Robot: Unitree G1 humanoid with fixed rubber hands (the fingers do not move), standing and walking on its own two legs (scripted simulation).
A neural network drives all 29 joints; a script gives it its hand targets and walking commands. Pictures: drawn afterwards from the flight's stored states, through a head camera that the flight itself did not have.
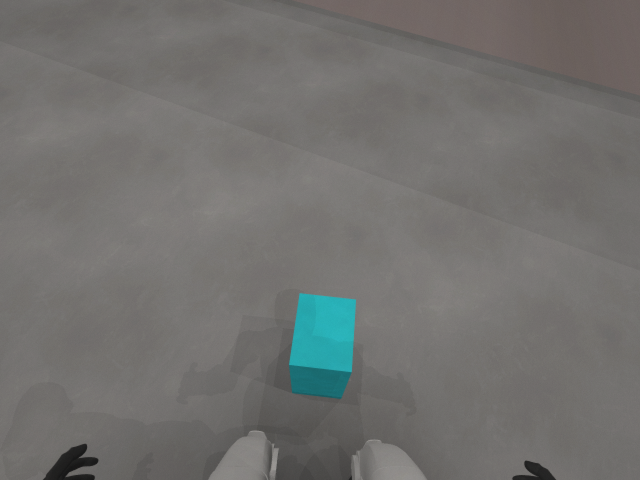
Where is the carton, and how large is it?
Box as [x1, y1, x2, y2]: [289, 293, 355, 398]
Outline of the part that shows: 300,293 289,362 292,392 340,398 351,372 355,299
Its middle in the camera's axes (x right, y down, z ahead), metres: +0.00 +0.30 +1.05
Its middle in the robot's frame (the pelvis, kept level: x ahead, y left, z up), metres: +0.45 -0.03 -0.58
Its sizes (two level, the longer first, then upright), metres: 0.181 0.144 0.298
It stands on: the floor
